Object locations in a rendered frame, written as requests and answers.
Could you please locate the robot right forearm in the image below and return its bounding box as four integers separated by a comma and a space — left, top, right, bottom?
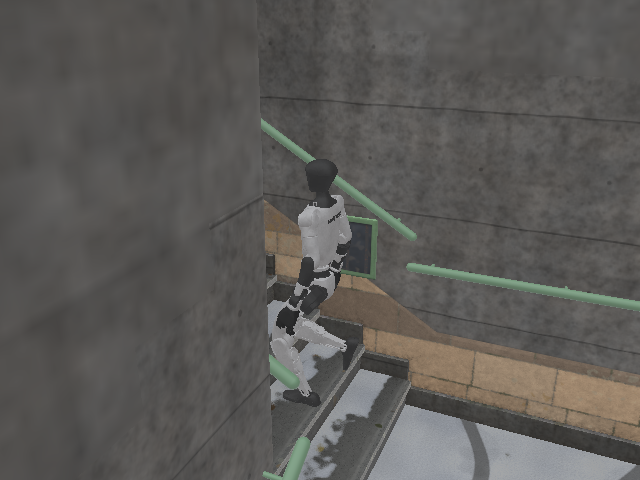
329, 240, 351, 273

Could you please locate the robot right hand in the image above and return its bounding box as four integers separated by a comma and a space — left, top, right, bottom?
329, 268, 341, 291

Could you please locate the robot torso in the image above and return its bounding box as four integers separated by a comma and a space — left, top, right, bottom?
301, 198, 341, 303

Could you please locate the left robot upper arm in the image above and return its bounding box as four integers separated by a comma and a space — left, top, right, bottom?
298, 208, 320, 270

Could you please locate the robot head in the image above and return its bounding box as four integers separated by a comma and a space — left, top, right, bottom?
305, 159, 338, 208

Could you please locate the robot left hand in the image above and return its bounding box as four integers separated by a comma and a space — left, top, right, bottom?
276, 306, 300, 336

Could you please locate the robot left forearm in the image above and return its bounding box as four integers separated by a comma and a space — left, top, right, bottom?
286, 257, 315, 311

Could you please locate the right robot upper arm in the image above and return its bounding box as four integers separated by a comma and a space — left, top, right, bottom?
331, 195, 352, 244

